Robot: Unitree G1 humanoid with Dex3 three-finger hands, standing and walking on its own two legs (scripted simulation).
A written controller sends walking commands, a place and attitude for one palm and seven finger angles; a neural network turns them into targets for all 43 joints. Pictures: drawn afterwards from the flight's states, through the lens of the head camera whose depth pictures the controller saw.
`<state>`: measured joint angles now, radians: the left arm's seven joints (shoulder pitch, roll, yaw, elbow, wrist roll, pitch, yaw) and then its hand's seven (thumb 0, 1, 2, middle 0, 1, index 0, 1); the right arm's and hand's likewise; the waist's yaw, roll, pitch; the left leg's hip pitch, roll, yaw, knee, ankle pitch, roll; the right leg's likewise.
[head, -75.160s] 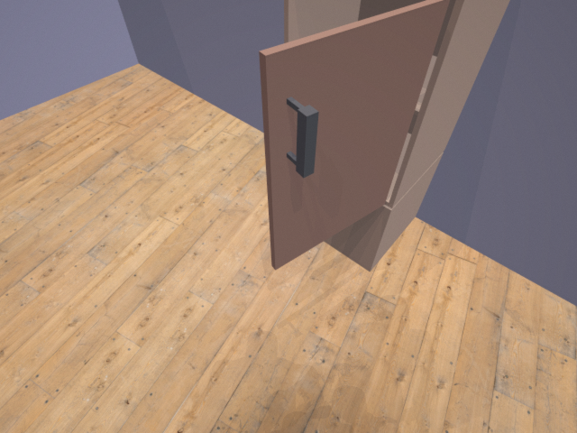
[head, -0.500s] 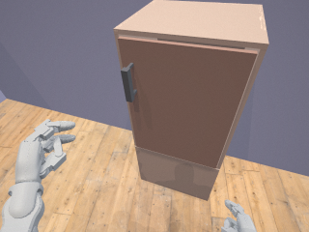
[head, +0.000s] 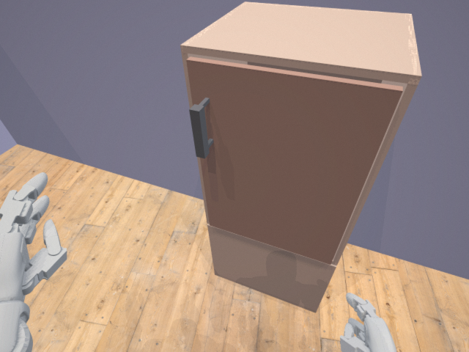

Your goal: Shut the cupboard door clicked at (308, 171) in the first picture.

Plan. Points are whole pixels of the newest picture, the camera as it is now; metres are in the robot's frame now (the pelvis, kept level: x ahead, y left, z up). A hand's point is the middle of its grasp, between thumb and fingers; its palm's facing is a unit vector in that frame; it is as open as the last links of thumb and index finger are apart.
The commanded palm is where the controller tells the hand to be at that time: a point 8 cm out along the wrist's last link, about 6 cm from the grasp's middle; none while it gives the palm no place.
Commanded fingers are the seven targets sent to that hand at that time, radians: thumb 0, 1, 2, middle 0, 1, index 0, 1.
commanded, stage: draw the hand back to the body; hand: left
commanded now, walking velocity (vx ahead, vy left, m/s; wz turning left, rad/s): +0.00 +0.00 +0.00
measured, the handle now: (204, 127) +0.57 +0.15 +0.10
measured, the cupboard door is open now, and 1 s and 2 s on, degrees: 0 0 0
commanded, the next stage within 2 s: step back with the hand held close in 0.04 s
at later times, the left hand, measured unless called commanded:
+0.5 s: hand (54, 254) +0.19 +0.27 +0.15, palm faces +0.36 -0.79 -0.49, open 7.4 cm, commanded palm +0.13 +0.31 +0.17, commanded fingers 0.00 0.90 0.90 -0.20 -0.30 -0.20 -0.30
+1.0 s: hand out of the picture +0.06 +0.30 +0.16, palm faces +0.46 -0.76 -0.46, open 7.4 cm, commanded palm +0.01 +0.33 +0.17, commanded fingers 0.00 0.90 0.90 -0.20 -0.30 -0.20 -0.30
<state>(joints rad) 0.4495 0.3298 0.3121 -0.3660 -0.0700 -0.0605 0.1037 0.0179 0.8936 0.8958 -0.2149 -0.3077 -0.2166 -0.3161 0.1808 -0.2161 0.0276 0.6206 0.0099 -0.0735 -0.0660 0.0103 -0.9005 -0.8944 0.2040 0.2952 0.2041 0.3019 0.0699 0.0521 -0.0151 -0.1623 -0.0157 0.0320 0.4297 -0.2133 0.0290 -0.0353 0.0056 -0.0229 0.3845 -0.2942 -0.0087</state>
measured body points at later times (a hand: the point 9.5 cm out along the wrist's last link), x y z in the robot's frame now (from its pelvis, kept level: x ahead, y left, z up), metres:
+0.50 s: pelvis -0.02 +0.01 -0.01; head -0.02 -0.01 +0.44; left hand +0.16 +0.31 +0.18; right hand +0.16 -0.24 -0.09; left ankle +0.02 +0.10 -0.74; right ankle -0.05 -0.11 -0.74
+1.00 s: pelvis -0.12 +0.03 -0.02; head -0.11 +0.04 +0.43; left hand +0.03 +0.34 +0.18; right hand +0.05 -0.20 -0.10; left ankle +0.01 +0.10 -0.74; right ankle -0.09 -0.11 -0.74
